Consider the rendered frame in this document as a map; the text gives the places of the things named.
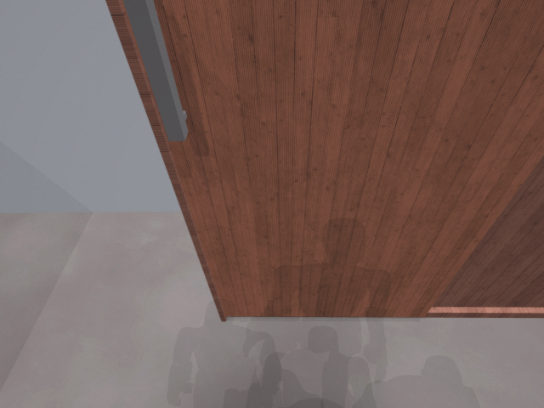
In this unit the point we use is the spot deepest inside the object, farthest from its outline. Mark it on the wardrobe door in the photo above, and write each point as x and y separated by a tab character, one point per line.
345	157
506	269

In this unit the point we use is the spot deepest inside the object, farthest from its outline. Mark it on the handle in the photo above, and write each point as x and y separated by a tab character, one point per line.
148	34

